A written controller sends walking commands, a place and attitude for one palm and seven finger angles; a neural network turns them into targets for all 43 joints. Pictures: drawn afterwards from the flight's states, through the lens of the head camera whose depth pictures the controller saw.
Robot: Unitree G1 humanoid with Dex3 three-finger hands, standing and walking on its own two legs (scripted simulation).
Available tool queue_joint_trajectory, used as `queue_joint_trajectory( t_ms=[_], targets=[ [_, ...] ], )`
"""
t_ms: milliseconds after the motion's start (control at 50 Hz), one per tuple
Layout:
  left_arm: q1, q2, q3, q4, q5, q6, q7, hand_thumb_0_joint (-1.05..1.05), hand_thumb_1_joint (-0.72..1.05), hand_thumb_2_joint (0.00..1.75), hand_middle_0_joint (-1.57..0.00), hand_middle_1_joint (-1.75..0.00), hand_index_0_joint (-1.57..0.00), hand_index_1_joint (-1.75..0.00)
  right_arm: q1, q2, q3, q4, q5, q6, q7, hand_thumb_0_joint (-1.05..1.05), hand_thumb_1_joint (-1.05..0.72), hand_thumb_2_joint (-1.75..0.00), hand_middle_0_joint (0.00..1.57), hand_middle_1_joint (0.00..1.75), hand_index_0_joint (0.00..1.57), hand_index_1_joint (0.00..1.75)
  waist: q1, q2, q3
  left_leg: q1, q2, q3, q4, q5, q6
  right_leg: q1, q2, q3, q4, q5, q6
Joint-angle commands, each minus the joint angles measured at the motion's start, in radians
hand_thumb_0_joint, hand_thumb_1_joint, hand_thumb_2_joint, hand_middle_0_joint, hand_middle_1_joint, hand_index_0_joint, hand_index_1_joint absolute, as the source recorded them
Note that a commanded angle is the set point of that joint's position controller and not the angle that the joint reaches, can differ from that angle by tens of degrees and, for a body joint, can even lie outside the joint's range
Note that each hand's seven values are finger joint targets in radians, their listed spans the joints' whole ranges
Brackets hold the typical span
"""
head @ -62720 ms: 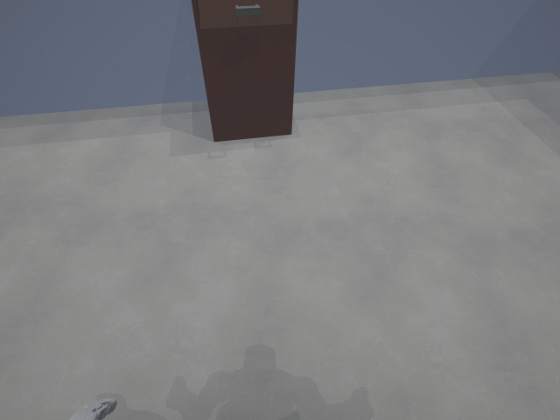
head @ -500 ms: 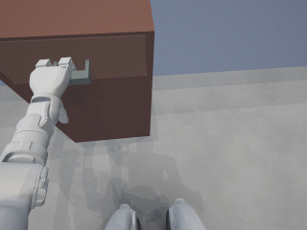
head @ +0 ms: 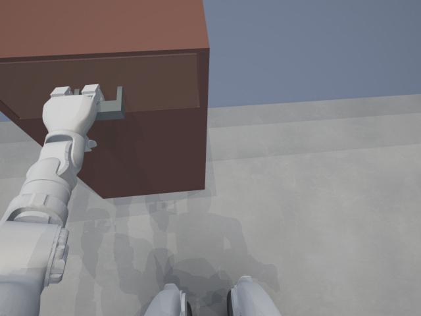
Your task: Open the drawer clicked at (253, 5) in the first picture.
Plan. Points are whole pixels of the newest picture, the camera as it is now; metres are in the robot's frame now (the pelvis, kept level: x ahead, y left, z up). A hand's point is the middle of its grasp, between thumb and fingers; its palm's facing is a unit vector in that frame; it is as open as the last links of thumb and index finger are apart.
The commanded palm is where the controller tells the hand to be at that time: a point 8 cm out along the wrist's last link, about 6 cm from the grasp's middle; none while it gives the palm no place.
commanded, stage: close the thumb around the handle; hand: left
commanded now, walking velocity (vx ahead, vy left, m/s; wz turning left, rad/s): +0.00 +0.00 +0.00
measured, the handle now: (98, 101) +0.54 +0.21 +0.01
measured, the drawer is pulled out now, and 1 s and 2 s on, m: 0.00 0.03 0.18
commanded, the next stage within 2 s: pull the drawer open in 0.32 s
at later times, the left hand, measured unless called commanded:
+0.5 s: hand (85, 127) +0.49 +0.24 -0.01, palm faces -0.10 -0.03 -0.99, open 5.9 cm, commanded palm +0.47 +0.23 +0.04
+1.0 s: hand (83, 138) +0.46 +0.24 -0.01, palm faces -0.05 -0.03 -1.00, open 5.8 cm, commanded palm +0.45 +0.23 +0.04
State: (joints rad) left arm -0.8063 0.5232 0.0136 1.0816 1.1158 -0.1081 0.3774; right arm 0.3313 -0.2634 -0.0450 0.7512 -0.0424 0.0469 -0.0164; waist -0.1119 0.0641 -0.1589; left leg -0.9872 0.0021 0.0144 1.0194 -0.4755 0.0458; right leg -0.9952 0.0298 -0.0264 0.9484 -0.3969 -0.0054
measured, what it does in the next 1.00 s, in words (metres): stands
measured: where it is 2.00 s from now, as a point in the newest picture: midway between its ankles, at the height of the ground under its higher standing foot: outside the picture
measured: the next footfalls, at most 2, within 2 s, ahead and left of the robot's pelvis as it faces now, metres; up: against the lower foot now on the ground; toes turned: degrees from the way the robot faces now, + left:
none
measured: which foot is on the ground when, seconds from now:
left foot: down 0.00-1.00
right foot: down 0.00-1.00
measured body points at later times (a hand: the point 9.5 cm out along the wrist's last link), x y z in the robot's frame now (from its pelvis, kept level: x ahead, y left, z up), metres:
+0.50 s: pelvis +0.01 +0.00 +0.00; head +0.14 +0.00 +0.43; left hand +0.49 +0.24 +0.05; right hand +0.01 -0.28 -0.13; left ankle -0.01 +0.09 -0.67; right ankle +0.02 -0.12 -0.67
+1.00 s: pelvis +0.03 +0.00 +0.01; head +0.15 +0.00 +0.44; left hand +0.46 +0.24 +0.04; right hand +0.09 -0.27 -0.13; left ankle -0.01 +0.09 -0.67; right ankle +0.02 -0.12 -0.67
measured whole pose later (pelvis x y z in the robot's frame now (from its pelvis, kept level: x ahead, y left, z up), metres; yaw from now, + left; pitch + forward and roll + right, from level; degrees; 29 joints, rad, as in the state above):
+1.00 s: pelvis +0.03 +0.00 +0.01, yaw +0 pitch +24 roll -2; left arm -0.63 0.43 0.00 0.92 1.12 -0.08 0.42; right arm 0.25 -0.25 -0.06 0.74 -0.05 0.08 -0.01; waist -0.06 0.06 -0.16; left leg -0.88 -0.01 0.01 0.96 -0.49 0.05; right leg -0.89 0.03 -0.02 0.90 -0.42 0.00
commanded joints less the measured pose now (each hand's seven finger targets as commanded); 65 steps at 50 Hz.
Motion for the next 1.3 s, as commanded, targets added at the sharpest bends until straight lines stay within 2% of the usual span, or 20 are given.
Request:
queue_joint_trajectory(
  t_ms=[0,100,160,400,460,520,540,660,720,760,780,800,860,940,1040,1080,1160,1200,1260,1280],
  targets=[
    [-0.439,0.199,0.027,-0.167,-0.005,0.003,0.069,0.00,0.62,0.78,-0.38,-1.32,-0.38,-1.32,0.168,-0.162,-0.061,-0.025,-0.004,-0.013,-0.012,0.00,-0.90,-0.90,0.20,0.30,0.20,0.30,-0.046,0.047,-0.458,0.358,-0.004,-0.059,-0.082,0.442,-0.020,0.170,0.034,-0.006,-0.078,0.284,-0.029],
    [-0.475,0.231,0.036,-0.154,0.004,0.045,0.073,0.00,0.90,0.90,-0.40,-1.35,-0.40,-1.35,0.178,-0.167,-0.059,-0.019,-0.004,-0.012,-0.012,0.00,-0.90,-0.90,0.20,0.30,0.20,0.30,-0.041,0.065,-0.509,0.392,-0.006,-0.064,-0.086,0.475,-0.026,0.187,0.034,-0.009,-0.075,0.298,-0.030],
    [-0.474,0.212,0.022,-0.145,-0.017,0.059,0.047,0.00,0.90,0.90,-0.40,-1.35,-0.40,-1.35,0.179,-0.164,-0.056,-0.024,-0.003,-0.008,-0.012,0.00,-0.90,-0.90,0.20,0.30,0.20,0.30,-0.053,0.053,-0.520,0.397,-0.007,-0.060,-0.085,0.500,-0.021,0.213,0.036,-0.006,-0.084,0.331,-0.027],
    [-0.385,0.248,0.055,-0.182,-0.016,0.002,0.018,0.00,0.90,0.90,-0.40,-1.35,-0.40,-1.35,0.165,-0.159,-0.051,-0.030,-0.003,-0.009,-0.020,0.00,-0.90,-0.90,0.20,0.30,0.20,0.30,-0.023,0.045,-0.486,0.335,-0.011,-0.038,-0.084,0.471,-0.010,0.264,0.032,0.012,-0.083,0.367,-0.026],
    [-0.283,0.293,0.111,-0.202,-0.019,-0.004,0.023,0.00,0.90,0.90,-0.40,-1.35,-0.40,-1.35,0.152,-0.164,-0.051,-0.041,-0.005,0.000,-0.015,0.00,-0.90,-0.90,0.20,0.30,0.20,0.30,0.023,0.034,-0.521,0.338,-0.014,-0.034,-0.088,0.508,-0.012,0.314,0.033,0.014,-0.072,0.401,-0.030],
    [-0.235,0.198,0.055,-0.237,-0.019,-0.006,0.033,0.00,0.90,0.90,-0.40,-1.35,-0.40,-1.35,0.145,-0.152,-0.060,-0.049,-0.002,0.000,-0.009,0.00,-0.90,-0.90,0.20,0.30,0.20,0.30,0.021,0.062,-0.501,0.391,-0.005,-0.032,-0.098,0.553,-0.018,0.290,0.034,0.004,-0.085,0.399,-0.029],
    [-0.194,0.229,0.092,-0.256,-0.026,-0.007,0.036,0.00,0.90,0.90,-0.40,-1.35,-0.40,-1.35,0.145,-0.157,-0.061,-0.052,-0.002,0.003,-0.006,0.00,-0.90,-0.90,0.20,0.30,0.20,0.30,0.040,0.055,-0.523,0.403,-0.003,-0.032,-0.101,0.578,-0.019,0.315,0.036,0.005,-0.084,0.414,-0.029],
    [-0.020,0.175,0.087,-0.376,-0.044,0.001,0.045,0.00,0.90,0.90,-0.40,-1.35,-0.40,-1.35,0.110,-0.151,-0.070,-0.081,0.007,0.017,0.001,0.00,-0.90,-0.90,0.20,0.30,0.20,0.30,0.068,0.035,-0.536,0.470,0.007,-0.034,-0.125,0.715,-0.019,0.380,0.035,0.008,-0.103,0.492,-0.028],
    [0.071,0.152,0.085,-0.402,-0.045,0.019,0.056,0.00,0.90,0.90,-0.40,-1.35,-0.40,-1.35,0.092,-0.150,-0.071,-0.083,0.010,0.023,-0.001,0.00,-0.90,-0.90,0.20,0.30,0.20,0.30,0.072,-0.013,-0.470,0.455,0.011,-0.028,-0.139,0.717,-0.016,0.400,0.034,0.009,-0.119,0.509,-0.024],
    [0.076,0.136,0.079,-0.477,-0.048,0.024,0.065,0.00,0.90,0.90,-0.40,-1.35,-0.40,-1.35,0.080,-0.149,-0.073,-0.095,0.010,0.025,0.000,0.00,-0.90,-0.90,0.20,0.30,0.20,0.30,0.068,0.004,-0.491,0.496,0.014,-0.036,-0.145,0.768,-0.019,0.406,0.033,0.009,-0.121,0.525,-0.026],
    [-0.062,0.117,0.040,-0.433,-0.033,0.024,0.075,0.00,0.90,0.90,-0.40,-1.35,-0.40,-1.35,0.083,-0.148,-0.073,-0.066,0.009,0.024,-0.008,0.00,-0.90,-0.90,0.20,0.30,0.20,0.30,0.016,-0.001,-0.428,0.485,0.018,-0.039,-0.135,0.726,-0.020,0.346,0.030,0.003,-0.123,0.501,-0.020],
    [-0.207,0.162,0.060,-0.407,-0.023,0.019,0.084,0.00,0.90,0.90,-0.40,-1.35,-0.40,-1.35,0.105,-0.154,-0.072,-0.039,0.004,0.023,-0.013,0.00,-0.90,-0.90,0.20,0.30,0.20,0.30,-0.004,0.013,-0.404,0.462,0.018,-0.044,-0.124,0.695,-0.024,0.300,0.026,0.001,-0.109,0.473,-0.020],
    [-0.167,0.196,0.097,-0.360,-0.010,0.030,0.091,0.00,0.90,0.90,-0.40,-1.35,-0.40,-1.35,0.100,-0.159,-0.072,-0.036,-0.008,0.026,-0.011,0.00,-0.90,-0.90,0.20,0.30,0.20,0.30,0.025,0.023,-0.436,0.480,0.012,-0.045,-0.117,0.721,-0.033,0.295,0.029,-0.003,-0.092,0.458,-0.027],
    [-0.210,0.119,0.037,-0.348,-0.003,0.039,0.098,0.00,0.90,0.90,-0.40,-1.35,-0.40,-1.35,0.104,-0.140,-0.075,-0.040,-0.009,0.028,-0.006,0.00,-0.90,-0.90,0.20,0.30,0.20,0.30,0.018,0.083,-0.479,0.537,0.013,-0.056,-0.100,0.796,-0.053,0.261,0.030,-0.012,-0.086,0.453,-0.028],
    [-0.237,0.132,0.038,-0.312,-0.010,0.045,0.092,0.00,0.90,0.90,-0.40,-1.35,-0.40,-1.35,0.096,-0.138,-0.071,-0.049,-0.006,0.028,-0.011,0.00,-0.90,-0.90,0.20,0.30,0.20,0.30,0.014,0.009,-0.500,0.466,-0.002,-0.042,-0.103,0.669,-0.030,0.319,0.027,-0.001,-0.092,0.458,-0.024],
    [-0.252,0.150,0.045,-0.315,-0.005,0.041,0.088,0.00,0.90,0.90,-0.40,-1.35,-0.40,-1.35,0.095,-0.140,-0.069,-0.049,-0.006,0.028,-0.012,0.00,-0.90,-0.90,0.20,0.30,0.20,0.30,0.020,0.061,-0.520,0.494,0.001,-0.050,-0.104,0.686,-0.038,0.296,0.027,-0.003,-0.084,0.438,-0.027],
    [-0.064,0.137,0.069,-0.370,-0.030,0.031,0.076,0.00,0.90,0.90,-0.40,-1.35,-0.40,-1.35,0.070,-0.135,-0.068,-0.086,-0.002,0.030,-0.007,0.00,-0.90,-0.90,0.20,0.30,0.20,0.30,0.071,0.038,-0.554,0.511,0.001,-0.042,-0.127,0.716,-0.033,0.381,0.031,0.001,-0.101,0.470,-0.031],
    [0.012,0.078,0.026,-0.403,-0.044,0.031,0.064,0.00,0.90,0.90,-0.40,-1.35,-0.40,-1.35,0.057,-0.127,-0.067,-0.100,0.009,0.030,-0.005,0.00,-0.90,-0.90,0.20,0.30,0.20,0.30,0.070,0.020,-0.513,0.498,0.003,-0.033,-0.142,0.694,-0.026,0.402,0.032,0.005,-0.122,0.477,-0.029],
    [0.125,0.106,0.061,-0.485,-0.049,0.026,0.069,0.00,0.90,0.90,-0.40,-1.35,-0.40,-1.35,0.027,-0.136,-0.067,-0.120,0.013,0.031,-0.007,0.00,-0.90,-0.90,0.20,0.30,0.20,0.30,0.093,0.019,-0.491,0.494,0.006,-0.033,-0.171,0.659,-0.024,0.429,0.032,0.007,-0.135,0.450,-0.035],
    [0.179,0.070,0.034,-0.491,-0.048,0.030,0.072,0.00,0.90,0.90,-0.40,-1.35,-0.40,-1.35,0.019,-0.129,-0.065,-0.125,0.016,0.030,-0.008,0.00,-0.90,-0.90,0.20,0.30,0.20,0.30,0.093,0.013,-0.472,0.487,0.004,-0.023,-0.175,0.651,-0.020,0.437,0.032,0.009,-0.142,0.457,-0.034]
  ],
)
